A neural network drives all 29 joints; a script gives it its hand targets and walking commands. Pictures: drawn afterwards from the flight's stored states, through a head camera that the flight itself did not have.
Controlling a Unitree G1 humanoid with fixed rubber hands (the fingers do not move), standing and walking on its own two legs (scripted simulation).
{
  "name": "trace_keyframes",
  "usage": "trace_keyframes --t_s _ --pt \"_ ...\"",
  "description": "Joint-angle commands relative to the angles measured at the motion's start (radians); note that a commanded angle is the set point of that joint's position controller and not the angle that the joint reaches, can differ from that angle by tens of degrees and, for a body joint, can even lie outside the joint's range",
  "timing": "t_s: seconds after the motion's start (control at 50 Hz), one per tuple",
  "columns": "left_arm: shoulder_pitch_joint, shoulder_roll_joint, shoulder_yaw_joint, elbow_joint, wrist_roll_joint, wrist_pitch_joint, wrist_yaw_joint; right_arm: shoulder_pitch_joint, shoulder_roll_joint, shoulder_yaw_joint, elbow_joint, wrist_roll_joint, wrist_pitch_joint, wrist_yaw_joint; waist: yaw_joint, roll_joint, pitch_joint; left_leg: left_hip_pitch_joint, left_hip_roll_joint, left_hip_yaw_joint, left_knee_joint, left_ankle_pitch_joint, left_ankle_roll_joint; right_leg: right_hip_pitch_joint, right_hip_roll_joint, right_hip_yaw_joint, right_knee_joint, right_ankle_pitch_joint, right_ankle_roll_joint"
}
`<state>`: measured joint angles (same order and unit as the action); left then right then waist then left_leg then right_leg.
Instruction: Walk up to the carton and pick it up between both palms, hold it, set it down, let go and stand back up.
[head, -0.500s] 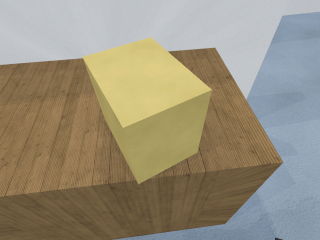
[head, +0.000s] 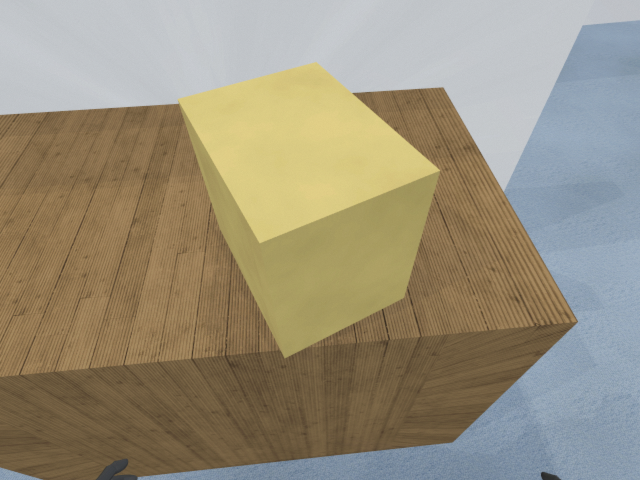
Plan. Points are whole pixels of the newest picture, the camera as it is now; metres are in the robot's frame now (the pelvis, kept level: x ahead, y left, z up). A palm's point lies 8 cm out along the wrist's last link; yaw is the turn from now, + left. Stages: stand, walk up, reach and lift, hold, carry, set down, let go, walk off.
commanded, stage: reach and lift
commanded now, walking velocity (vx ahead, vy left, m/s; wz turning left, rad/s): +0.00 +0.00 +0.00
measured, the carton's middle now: (300, 207) +0.45 +0.05 +0.09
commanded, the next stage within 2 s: none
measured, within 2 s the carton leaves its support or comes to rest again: neither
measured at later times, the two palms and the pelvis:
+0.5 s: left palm out of the picture +0.12 +0.24 -0.05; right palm out of the picture +0.13 -0.30 -0.05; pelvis -0.03 -0.02 +0.00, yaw +2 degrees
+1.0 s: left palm (147, 466) +0.15 +0.21 -0.01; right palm (601, 470) +0.15 -0.28 -0.01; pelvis -0.03 +0.00 +0.01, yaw +0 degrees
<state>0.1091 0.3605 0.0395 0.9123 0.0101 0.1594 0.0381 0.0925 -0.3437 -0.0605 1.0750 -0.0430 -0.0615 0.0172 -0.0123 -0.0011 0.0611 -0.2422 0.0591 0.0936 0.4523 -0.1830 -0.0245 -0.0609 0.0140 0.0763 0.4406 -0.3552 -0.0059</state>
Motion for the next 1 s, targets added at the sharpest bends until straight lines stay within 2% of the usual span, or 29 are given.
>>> trace_keyframes --t_s 0.0,0.04,0.06,0.1,0.12,0.16,0.18,0.22,0.28,0.34,0.38,0.4,0.44,0.46,0.54,0.56,0.6,0.64,0.66,0.7,0.72,0.74,0.8,0.82,0.88,0.92,0.94,0.96,0.98 --pt "-0.315 0.146 0.021 -0.378 0.063 0.248 -0.020 -0.232 -0.211 -0.098 -0.215 -0.014 -0.072 0.040 -0.033 -0.108 -0.123 0.385 -0.033 -0.038 0.176 0.080 0.011 -0.542 -0.027 -0.184 0.026 0.305 -0.005" --pt "-0.210 0.140 0.058 -0.472 0.111 0.317 -0.064 -0.161 -0.218 -0.068 -0.252 0.037 -0.051 0.015 -0.035 -0.071 -0.307 0.494 -0.050 -0.053 0.232 0.319 -0.010 -0.430 -0.032 -0.188 0.090 0.681 0.019" --pt "-0.149 0.129 0.058 -0.509 0.112 0.343 -0.064 -0.095 -0.267 -0.100 -0.211 0.052 -0.038 0.017 -0.044 0.013 -0.318 0.506 -0.042 -0.056 0.197 0.361 -0.031 -0.376 -0.015 -0.208 0.078 0.611 0.012" --pt "-0.090 0.078 0.053 -0.551 0.123 0.375 -0.052 -0.051 -0.290 -0.091 -0.186 0.074 -0.025 0.030 -0.039 0.057 -0.265 0.514 -0.041 -0.068 0.171 0.432 -0.061 -0.364 0.007 -0.213 0.047 0.577 -0.005" --pt "-0.070 0.080 0.073 -0.558 0.131 0.380 -0.050 -0.061 -0.288 -0.072 -0.209 0.084 -0.019 0.034 -0.028 0.047 -0.233 0.539 -0.053 -0.074 0.153 0.461 -0.058 -0.364 0.007 -0.201 0.030 0.630 -0.001" --pt "-0.039 0.038 0.072 -0.550 0.138 0.379 -0.045 -0.078 -0.286 -0.051 -0.209 0.112 -0.009 0.051 -0.027 0.047 -0.147 0.526 -0.058 -0.087 0.097 0.417 -0.039 -0.370 0.009 -0.197 -0.017 0.600 0.004" --pt "-0.064 0.034 0.075 -0.594 0.143 0.377 -0.039 -0.084 -0.292 -0.045 -0.259 0.121 0.006 0.068 -0.033 0.069 -0.129 0.468 -0.047 -0.083 0.044 0.285 -0.040 -0.321 0.012 -0.201 -0.044 0.450 -0.005" --pt "-0.095 0.024 0.091 -0.631 0.141 0.376 -0.023 -0.104 -0.278 -0.042 -0.320 0.126 0.037 0.086 -0.017 0.023 -0.067 0.465 -0.057 -0.081 -0.003 0.249 -0.018 -0.325 0.014 -0.174 -0.087 0.400 -0.008" --pt "-0.084 -0.014 0.085 -0.661 0.124 0.353 -0.022 -0.084 -0.253 -0.008 -0.402 0.142 0.063 0.099 -0.025 -0.044 -0.034 0.523 -0.073 -0.073 -0.026 0.266 -0.001 -0.318 0.010 -0.167 -0.121 0.498 0.013" --pt "-0.080 -0.018 0.080 -0.761 0.086 0.309 -0.016 -0.058 -0.216 -0.004 -0.511 0.149 0.069 0.096 -0.010 -0.056 -0.067 0.551 -0.077 -0.064 -0.052 0.222 0.004 -0.329 -0.011 -0.134 -0.149 0.500 0.020" --pt "-0.064 -0.019 0.076 -0.747 0.068 0.293 -0.010 -0.035 -0.221 -0.033 -0.549 0.130 0.076 0.090 -0.014 -0.081 -0.055 0.562 -0.083 -0.060 -0.069 0.168 0.016 -0.360 -0.015 -0.122 -0.167 0.469 0.027" --pt "-0.033 -0.008 0.091 -0.734 0.076 0.286 -0.007 -0.023 -0.203 -0.030 -0.568 0.135 0.085 0.090 0.004 -0.068 -0.033 0.519 -0.093 -0.039 -0.083 0.125 0.013 -0.357 -0.023 -0.112 -0.179 0.419 0.027" --pt "-0.046 0.001 0.089 -0.768 0.052 0.274 -0.003 -0.012 -0.196 -0.034 -0.627 0.144 0.097 0.084 0.009 -0.107 -0.035 0.512 -0.093 -0.037 -0.093 0.068 0.023 -0.378 -0.027 -0.097 -0.189 0.366 0.032" --pt "-0.057 0.002 0.088 -0.794 0.037 0.267 -0.003 -0.010 -0.185 -0.040 -0.659 0.139 0.099 0.080 -0.001 -0.090 -0.044 0.490 -0.094 -0.033 -0.099 0.031 0.031 -0.382 -0.039 -0.081 -0.207 0.305 0.037" --pt "-0.051 -0.005 0.086 -0.841 0.006 0.258 0.025 -0.009 -0.192 -0.079 -0.747 0.134 0.122 0.090 0.022 -0.090 -0.037 0.457 -0.086 -0.039 -0.110 -0.031 0.028 -0.415 -0.044 -0.070 -0.218 0.141 0.021" --pt "-0.049 -0.026 0.059 -0.838 -0.004 0.261 0.028 -0.005 -0.189 -0.084 -0.758 0.134 0.133 0.094 0.003 -0.085 -0.041 0.451 -0.081 -0.039 -0.124 -0.050 0.027 -0.412 -0.023 -0.096 -0.226 0.092 0.017" --pt "-0.024 -0.039 0.071 -0.866 0.005 0.260 0.034 0.006 -0.194 -0.087 -0.772 0.136 0.145 0.098 0.022 -0.073 -0.049 0.473 -0.083 -0.039 -0.103 -0.034 0.023 -0.410 -0.042 -0.062 -0.233 0.112 0.015" --pt "-0.044 -0.072 0.051 -0.861 -0.002 0.278 0.045 -0.025 -0.220 -0.098 -0.759 0.151 0.164 0.115 0.016 -0.052 -0.062 0.450 -0.073 -0.047 -0.124 -0.037 0.020 -0.404 -0.013 -0.094 -0.219 0.106 0.001" --pt "-0.043 -0.065 0.051 -0.859 -0.007 0.275 0.047 -0.017 -0.212 -0.085 -0.782 0.154 0.165 0.119 0.018 -0.087 -0.038 0.452 -0.078 -0.047 -0.121 -0.047 0.025 -0.404 -0.018 -0.077 -0.237 0.069 0.005" --pt "-0.019 -0.096 0.044 -0.864 -0.002 0.271 0.059 0.010 -0.231 -0.085 -0.772 0.161 0.170 0.136 0.012 -0.079 -0.030 0.459 -0.069 -0.048 -0.149 -0.006 0.020 -0.383 0.002 -0.109 -0.236 0.120 -0.003" --pt "-0.043 -0.085 0.050 -0.877 0.005 0.270 0.061 -0.012 -0.225 -0.075 -0.774 0.183 0.174 0.139 0.034 -0.063 -0.025 0.461 -0.069 -0.047 -0.141 -0.015 0.015 -0.403 -0.006 -0.089 -0.245 0.101 -0.004" --pt "-0.014 -0.126 0.036 -0.883 0.011 0.274 0.066 0.016 -0.230 -0.083 -0.763 0.178 0.180 0.145 0.006 -0.060 -0.030 0.483 -0.067 -0.053 -0.144 0.029 0.013 -0.384 0.007 -0.110 -0.233 0.139 -0.012" --pt "-0.004 -0.132 0.045 -0.904 0.025 0.272 0.077 0.009 -0.248 -0.064 -0.765 0.223 0.177 0.168 0.028 -0.036 -0.023 0.481 -0.060 -0.063 -0.144 0.065 0.010 -0.368 0.014 -0.106 -0.231 0.171 -0.017" --pt "0.009 -0.136 0.036 -0.935 0.024 0.268 0.083 0.016 -0.276 -0.078 -0.781 0.228 0.170 0.174 0.013 -0.051 -0.032 0.493 -0.051 -0.063 -0.162 0.073 0.013 -0.363 0.024 -0.124 -0.229 0.183 -0.020" --pt "0.042 -0.176 0.020 -0.983 0.032 0.244 0.098 0.041 -0.270 -0.058 -0.787 0.260 0.142 0.186 0.027 -0.019 -0.075 0.504 -0.051 -0.076 -0.145 0.164 0.015 -0.337 0.027 -0.117 -0.218 0.278 -0.029" --pt "0.057 -0.201 0.003 -0.977 0.033 0.238 0.108 0.034 -0.299 -0.079 -0.786 0.265 0.137 0.198 0.010 -0.008 -0.054 0.506 -0.042 -0.077 -0.154 0.137 0.009 -0.351 0.032 -0.128 -0.234 0.216 -0.043" --pt "0.048 -0.196 -0.002 -1.014 0.027 0.227 0.114 0.034 -0.291 -0.059 -0.802 0.281 0.132 0.204 0.036 -0.025 -0.043 0.511 -0.039 -0.071 -0.154 0.129 0.006 -0.366 0.032 -0.125 -0.239 0.196 -0.042" --pt "0.052 -0.215 -0.019 -1.066 0.008 0.214 0.123 0.030 -0.303 -0.075 -0.819 0.288 0.122 0.207 0.022 -0.018 -0.066 0.494 -0.039 -0.073 -0.159 0.145 0.013 -0.359 0.024 -0.119 -0.231 0.216 -0.042" --pt "0.069 -0.217 -0.016 -1.049 0.020 0.205 0.129 0.025 -0.298 -0.064 -0.826 0.288 0.108 0.209 0.040 -0.018 -0.065 0.488 -0.040 -0.069 -0.155 0.159 0.014 -0.355 0.026 -0.115 -0.231 0.237 -0.044"
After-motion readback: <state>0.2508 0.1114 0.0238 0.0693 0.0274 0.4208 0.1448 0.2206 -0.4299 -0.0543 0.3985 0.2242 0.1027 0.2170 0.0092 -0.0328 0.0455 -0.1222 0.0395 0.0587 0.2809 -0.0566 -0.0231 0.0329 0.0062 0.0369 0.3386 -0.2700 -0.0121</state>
